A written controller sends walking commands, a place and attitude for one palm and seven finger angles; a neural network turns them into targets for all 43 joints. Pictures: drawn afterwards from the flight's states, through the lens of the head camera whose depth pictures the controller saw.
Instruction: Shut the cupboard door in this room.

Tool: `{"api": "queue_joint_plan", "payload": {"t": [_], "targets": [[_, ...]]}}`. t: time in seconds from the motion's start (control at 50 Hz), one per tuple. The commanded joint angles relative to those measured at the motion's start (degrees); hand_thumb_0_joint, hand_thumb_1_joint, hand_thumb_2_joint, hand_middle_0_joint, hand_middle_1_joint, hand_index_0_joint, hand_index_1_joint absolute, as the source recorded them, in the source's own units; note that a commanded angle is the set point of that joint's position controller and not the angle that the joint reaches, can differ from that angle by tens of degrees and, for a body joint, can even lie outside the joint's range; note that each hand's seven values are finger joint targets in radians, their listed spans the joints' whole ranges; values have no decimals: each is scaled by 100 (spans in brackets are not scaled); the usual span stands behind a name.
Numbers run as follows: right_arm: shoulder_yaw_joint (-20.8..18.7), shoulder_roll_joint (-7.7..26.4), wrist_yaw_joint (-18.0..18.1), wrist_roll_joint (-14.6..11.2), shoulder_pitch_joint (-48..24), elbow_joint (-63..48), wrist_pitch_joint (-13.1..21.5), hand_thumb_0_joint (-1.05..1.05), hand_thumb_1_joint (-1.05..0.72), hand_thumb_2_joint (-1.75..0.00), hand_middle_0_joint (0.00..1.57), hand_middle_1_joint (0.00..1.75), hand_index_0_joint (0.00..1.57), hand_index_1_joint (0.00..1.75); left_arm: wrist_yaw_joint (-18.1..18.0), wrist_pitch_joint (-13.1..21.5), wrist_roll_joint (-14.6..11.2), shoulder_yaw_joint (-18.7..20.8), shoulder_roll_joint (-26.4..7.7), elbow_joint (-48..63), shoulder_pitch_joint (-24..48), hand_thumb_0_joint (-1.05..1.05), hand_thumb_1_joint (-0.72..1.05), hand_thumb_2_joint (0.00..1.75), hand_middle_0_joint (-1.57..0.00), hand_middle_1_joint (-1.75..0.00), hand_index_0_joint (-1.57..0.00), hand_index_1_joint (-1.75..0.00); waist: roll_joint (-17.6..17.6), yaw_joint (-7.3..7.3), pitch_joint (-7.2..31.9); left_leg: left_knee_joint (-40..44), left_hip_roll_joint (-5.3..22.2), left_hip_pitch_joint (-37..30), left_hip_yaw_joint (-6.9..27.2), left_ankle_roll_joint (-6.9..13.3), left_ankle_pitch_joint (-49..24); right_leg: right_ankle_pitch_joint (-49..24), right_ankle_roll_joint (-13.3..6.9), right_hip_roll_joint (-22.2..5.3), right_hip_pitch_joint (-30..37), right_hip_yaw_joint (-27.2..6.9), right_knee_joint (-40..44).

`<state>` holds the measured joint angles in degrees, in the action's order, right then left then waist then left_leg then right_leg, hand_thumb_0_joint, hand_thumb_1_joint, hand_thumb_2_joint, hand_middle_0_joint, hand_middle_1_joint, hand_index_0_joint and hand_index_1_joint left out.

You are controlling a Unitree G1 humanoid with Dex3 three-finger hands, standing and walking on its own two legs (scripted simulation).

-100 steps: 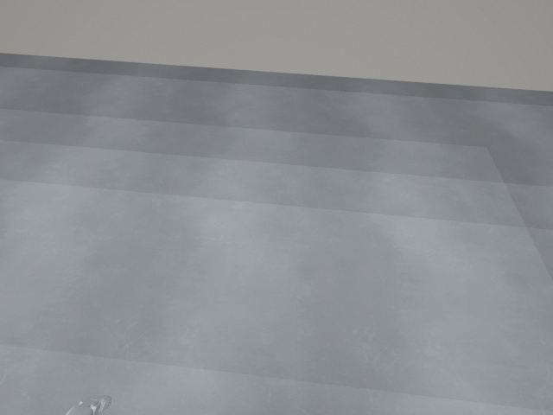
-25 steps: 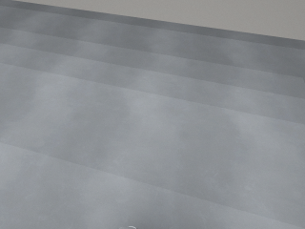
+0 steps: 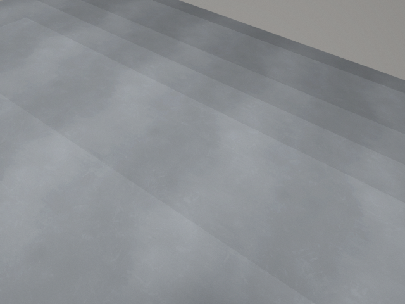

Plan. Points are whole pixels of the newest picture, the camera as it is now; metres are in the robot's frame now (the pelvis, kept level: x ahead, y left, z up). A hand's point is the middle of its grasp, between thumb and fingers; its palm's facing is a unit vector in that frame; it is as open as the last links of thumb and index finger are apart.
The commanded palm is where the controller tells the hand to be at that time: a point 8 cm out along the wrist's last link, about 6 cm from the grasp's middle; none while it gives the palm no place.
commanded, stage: turn or walk to find it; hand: left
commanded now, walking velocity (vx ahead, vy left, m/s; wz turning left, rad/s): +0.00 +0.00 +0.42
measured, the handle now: out of the picture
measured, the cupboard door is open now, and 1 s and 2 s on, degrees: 92 92 92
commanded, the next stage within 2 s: none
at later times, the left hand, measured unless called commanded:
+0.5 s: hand out of the picture +0.02 +0.19 -0.14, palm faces +0.21 -0.94 -0.26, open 7.4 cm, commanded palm none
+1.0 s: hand out of the picture -0.07 +0.25 -0.15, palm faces +0.41 -0.88 -0.23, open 7.4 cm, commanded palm none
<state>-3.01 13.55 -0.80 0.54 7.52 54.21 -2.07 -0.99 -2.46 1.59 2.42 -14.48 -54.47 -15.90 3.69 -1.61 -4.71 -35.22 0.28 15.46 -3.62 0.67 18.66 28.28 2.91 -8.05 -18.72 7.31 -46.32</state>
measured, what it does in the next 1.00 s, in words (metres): steps on the spot, turning left: right foot, then left foot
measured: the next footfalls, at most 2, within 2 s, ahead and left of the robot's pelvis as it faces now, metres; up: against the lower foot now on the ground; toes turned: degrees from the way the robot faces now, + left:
right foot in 0.34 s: +0.05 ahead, -0.12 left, +0.00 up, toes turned +4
left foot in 0.70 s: -0.04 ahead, +0.13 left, +0.00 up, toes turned +23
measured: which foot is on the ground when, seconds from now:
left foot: down 0.00-0.34, up 0.36-0.68, down 0.70-1.00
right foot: up 0.00-0.32, down 0.34-0.70, up 0.72-1.00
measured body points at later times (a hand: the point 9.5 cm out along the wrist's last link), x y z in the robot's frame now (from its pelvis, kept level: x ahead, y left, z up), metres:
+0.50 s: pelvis -0.02 -0.01 +0.01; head +0.00 -0.03 +0.46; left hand +0.00 +0.24 -0.12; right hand +0.08 -0.26 -0.14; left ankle -0.07 +0.10 -0.65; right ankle +0.01 -0.13 -0.72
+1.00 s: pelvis -0.05 +0.03 +0.02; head -0.03 +0.06 +0.47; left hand -0.09 +0.30 -0.13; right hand +0.09 -0.17 -0.12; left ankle -0.07 +0.11 -0.72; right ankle -0.01 -0.12 -0.66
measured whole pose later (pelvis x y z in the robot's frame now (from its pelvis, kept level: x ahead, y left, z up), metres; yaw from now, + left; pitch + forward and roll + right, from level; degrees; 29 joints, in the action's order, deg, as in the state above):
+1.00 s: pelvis -0.05 +0.03 +0.02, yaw +23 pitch +0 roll -1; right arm -2.1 10.0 0.5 1.0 12.1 55.0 -1.1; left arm -0.6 -3.6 1.1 3.6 -14.2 -54.4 -10.1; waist 1.6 0.6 -3.8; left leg -26.2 -2.3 13.6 -0.4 3.8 12.6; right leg 24.1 4.9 -4.2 -24.1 1.4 -55.4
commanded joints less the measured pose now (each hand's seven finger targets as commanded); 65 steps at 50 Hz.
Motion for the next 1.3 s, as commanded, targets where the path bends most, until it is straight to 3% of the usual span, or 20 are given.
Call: {"api": "queue_joint_plan", "payload": {"t": [0.0,0.06,0.18,0.26,0.28,0.32,0.4,0.54,0.62,0.64,0.68,0.72,0.76,0.82,1.0,1.12,1.14,1.18,1.2,1.28], "targets": [[-276,1150,190,62,566,-218,130,0,-90,-90,20,30,20,30,-58,48,-60,181,-494,599,553,0,90,90,-20,-30,-20,-30,-1522,441,615,1433,1817,-922,1912,1098,-3360,271,95,122,-1385,-681,-1843],[-204,994,202,59,259,-340,175,0,-90,-90,20,30,20,30,18,59,-72,176,-405,454,308,0,90,90,-20,-30,-20,-30,-1250,249,577,1377,1314,-873,1432,896,-3504,-184,143,259,-1070,-538,-1397],[-263,1034,174,89,313,-376,114,0,-90,-90,20,30,20,30,0,71,-102,161,-282,566,342,0,90,90,-20,-30,-20,-30,-1196,276,610,1384,1283,-611,1830,958,-2949,-253,108,508,-375,-472,-29],[-297,995,136,69,117,-470,63,0,-90,-90,20,30,20,30,-42,152,-110,186,-293,496,-151,0,90,90,-20,-30,-20,-30,-1037,19,659,981,1023,43,1910,710,-2328,-1189,58,633,721,-379,1488],[-295,876,104,37,119,-486,62,0,-90,-90,20,30,20,30,-60,205,-83,215,-445,472,-305,0,90,90,-20,-30,-20,-30,-703,-72,654,629,772,482,1752,466,-1737,-1687,32,462,1274,-508,2180],[-232,364,69,17,166,-714,49,0,-90,-90,20,30,20,30,-102,265,23,344,-1231,590,-361,0,90,90,-20,-30,-20,-30,1468,-149,522,-1720,-426,1797,563,-159,1371,-2195,-974,-1831,1440,-2746,3094],[-310,505,-38,87,392,-334,-112,0,-90,-90,20,30,20,30,-127,253,-5,235,-715,829,633,0,90,90,-20,-30,-20,-30,516,289,114,-3466,88,1471,666,-226,404,-1335,-981,-1052,216,-1433,3105],[-174,260,-43,26,42,-353,-67,0,-90,-90,20,30,20,30,-114,242,43,302,-928,542,0,0,90,90,-20,-30,-20,-30,725,-82,432,-1535,98,992,36,-363,801,-2949,-1092,-1132,1053,-728,2582],[-141,294,1,5,477,-257,35,0,-90,-90,20,30,20,30,-95,187,9,348,-1010,451,85,0,90,90,-20,-30,-20,-30,707,131,690,216,27,0,-248,-284,46,-3413,-750,-1088,912,-299,1799],[-168,451,-4,16,725,-181,79,0,-90,-90,20,30,20,30,-81,150,-43,334,-918,463,131,0,90,90,-20,-30,-20,-30,268,285,803,963,158,-654,-114,-216,-685,-2946,-472,-959,482,-66,1295],[-358,1407,32,58,1081,-236,129,0,-90,-90,20,30,20,30,-18,73,-62,176,-298,807,283,0,90,90,-20,-30,-20,-30,-2246,445,760,1746,2244,-1247,2441,800,-2971,820,165,153,-1360,139,-885],[-331,1199,172,84,1029,-122,143,0,-90,-90,20,30,20,30,-52,-13,-38,232,-380,713,817,0,90,90,-20,-30,-20,-30,-1708,527,510,1853,1935,-620,2333,894,-2197,313,68,133,-1463,-641,-1845],[-207,894,205,77,516,-244,188,0,-90,-90,20,30,20,30,12,28,-45,252,-386,491,555,0,90,90,-20,-30,-20,-30,-1314,250,448,1714,1468,-640,1707,802,-2570,-402,105,113,-1371,-672,-1935],[-208,864,234,49,600,-232,239,0,-90,-90,20,30,20,30,24,41,-68,226,-353,364,422,0,90,90,-20,-30,-20,-30,-1013,253,755,1558,1341,-1114,1480,872,-3377,-518,188,192,-1220,-629,-1604],[-283,877,206,97,799,-200,144,0,-90,-90,20,30,20,30,-21,35,-86,205,-236,568,810,0,90,90,-20,-30,-20,-30,-1083,424,645,1630,1310,-958,2137,1011,-2651,-244,162,427,-789,-674,-401],[-326,900,143,79,517,-317,89,0,-90,-90,20,30,20,30,-77,135,-127,202,-246,534,263,0,90,90,-20,-30,-20,-30,-991,120,823,1210,932,-106,2282,724,-2371,-1153,20,675,762,-534,1669],[-313,790,124,42,482,-352,89,0,-90,-90,20,30,20,30,-97,172,-114,226,-361,515,108,0,90,90,-20,-30,-20,-30,-780,30,831,973,716,345,2168,497,-1842,-1603,-34,504,1359,-650,2393],[-239,293,62,2,484,-587,77,0,-90,-90,20,30,20,30,-146,241,15,362,-1148,595,63,0,90,90,-20,-30,-20,-30,1249,-31,596,-1064,-489,1866,641,-203,1020,-1824,-1001,-1774,1777,-2742,3222],[-327,574,83,103,404,-513,-20,0,-90,-90,20,30,20,30,-153,242,-50,362,-1039,674,144,0,90,90,-20,-30,-20,-30,1131,-78,586,-2081,-238,1656,896,-183,1293,-1752,-1246,-1863,1060,-2670,3315],[-319,431,-29,77,701,-172,-106,0,-90,-90,20,30,20,30,-128,288,-37,208,-526,782,853,0,90,90,-20,-30,-20,-30,427,378,175,-3309,39,1631,611,-340,268,-2446,-965,-896,693,-1048,2945]]}}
